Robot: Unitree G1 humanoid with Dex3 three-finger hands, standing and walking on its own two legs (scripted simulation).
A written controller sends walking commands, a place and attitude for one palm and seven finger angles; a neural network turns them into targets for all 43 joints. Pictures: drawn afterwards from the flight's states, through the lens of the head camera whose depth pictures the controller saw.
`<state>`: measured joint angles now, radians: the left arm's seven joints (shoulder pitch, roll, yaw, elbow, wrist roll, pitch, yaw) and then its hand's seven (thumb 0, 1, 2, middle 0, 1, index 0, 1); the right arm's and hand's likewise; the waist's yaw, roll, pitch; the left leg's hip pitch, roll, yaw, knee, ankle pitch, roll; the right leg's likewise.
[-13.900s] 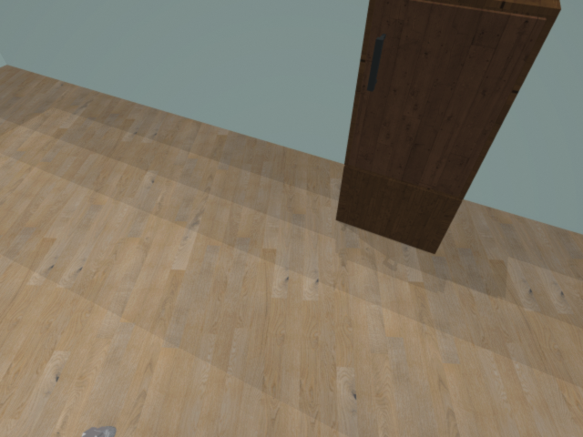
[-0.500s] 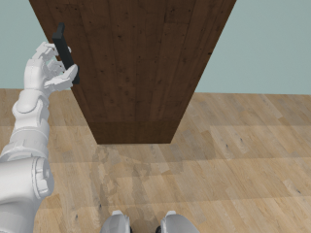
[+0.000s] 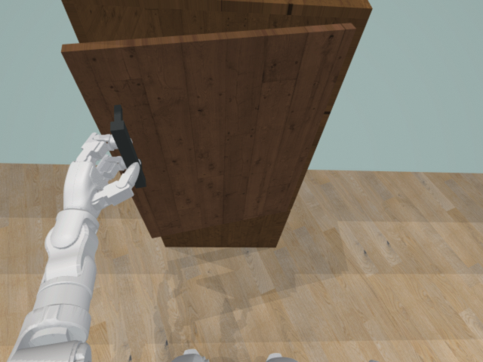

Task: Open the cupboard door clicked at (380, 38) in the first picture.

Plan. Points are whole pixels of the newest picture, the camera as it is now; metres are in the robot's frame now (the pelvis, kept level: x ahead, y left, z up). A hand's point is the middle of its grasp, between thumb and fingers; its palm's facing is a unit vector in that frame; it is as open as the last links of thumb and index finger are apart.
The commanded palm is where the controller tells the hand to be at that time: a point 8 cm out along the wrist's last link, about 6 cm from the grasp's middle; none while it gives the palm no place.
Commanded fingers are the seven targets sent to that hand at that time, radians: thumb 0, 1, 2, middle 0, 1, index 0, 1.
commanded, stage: pull the door open along its arc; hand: left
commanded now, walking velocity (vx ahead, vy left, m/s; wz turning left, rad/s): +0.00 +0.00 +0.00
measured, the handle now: (130, 149) +0.46 +0.19 +0.07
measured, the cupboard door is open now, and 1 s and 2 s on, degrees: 13 41 42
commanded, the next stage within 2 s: open thumb and fingers to let go in 0.58 s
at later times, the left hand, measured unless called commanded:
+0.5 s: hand (167, 247) +0.28 +0.11 +0.06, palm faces +0.42 -0.91 +0.04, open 6.9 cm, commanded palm +0.22 +0.14 +0.06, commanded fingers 0.00 0.90 0.90 -0.40 -1.35 -0.40 -1.35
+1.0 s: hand (191, 270) +0.25 +0.07 +0.06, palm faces +0.41 -0.91 +0.02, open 8.7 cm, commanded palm +0.20 +0.12 +0.06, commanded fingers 0.00 -0.29 0.39 -0.31 -1.22 -0.31 -1.22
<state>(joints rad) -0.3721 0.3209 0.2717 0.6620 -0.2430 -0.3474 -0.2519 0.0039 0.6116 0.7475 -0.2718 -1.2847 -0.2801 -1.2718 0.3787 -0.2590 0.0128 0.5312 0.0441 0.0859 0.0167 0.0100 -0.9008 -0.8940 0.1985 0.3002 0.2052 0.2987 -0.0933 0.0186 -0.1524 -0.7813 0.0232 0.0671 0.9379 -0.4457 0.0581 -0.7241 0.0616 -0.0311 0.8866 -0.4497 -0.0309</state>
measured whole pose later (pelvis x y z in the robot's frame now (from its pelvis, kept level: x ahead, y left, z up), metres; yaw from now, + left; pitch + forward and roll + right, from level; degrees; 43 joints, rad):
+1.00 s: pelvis -0.01 -0.05 +0.00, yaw +5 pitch +10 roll +1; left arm 0.23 -0.03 -0.16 0.05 -0.01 -0.28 0.43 0.00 0.29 0.66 -0.34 -1.27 -0.33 -1.28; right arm 0.21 -0.20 0.03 0.52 -0.04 0.01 0.00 0.01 -0.90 -0.89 0.20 0.30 0.20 0.30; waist -0.01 0.03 -0.15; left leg -0.68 -0.01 -0.01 0.93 -0.42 -0.01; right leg -0.62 0.04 -0.11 0.94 -0.50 -0.10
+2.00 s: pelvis -0.01 -0.03 -0.01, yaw +4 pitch +11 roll +0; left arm 0.40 0.11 -0.16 -0.12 -0.10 -0.33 -0.02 -0.01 -0.50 0.30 -0.16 -0.30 -0.14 -0.30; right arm 0.28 -0.25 0.01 0.41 0.01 -0.04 0.00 0.01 -0.90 -0.89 0.20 0.30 0.20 0.30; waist -0.02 0.03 -0.13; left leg -0.74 -0.01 0.01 1.01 -0.46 0.02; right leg -0.67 0.03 -0.09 1.00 -0.52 -0.07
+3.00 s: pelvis -0.02 +0.00 -0.02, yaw +4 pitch +11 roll -3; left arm 0.63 0.24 0.02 -0.31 -0.24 -0.29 -0.21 -0.01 -0.50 0.30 -0.15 -0.30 -0.15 -0.30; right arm 0.27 -0.22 0.02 0.39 0.04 -0.06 -0.04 0.02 -0.90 -0.89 0.20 0.30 0.21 0.30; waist 0.00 0.04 -0.16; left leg -0.79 -0.01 0.00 1.09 -0.50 0.05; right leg -0.70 0.03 -0.10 1.03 -0.53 -0.04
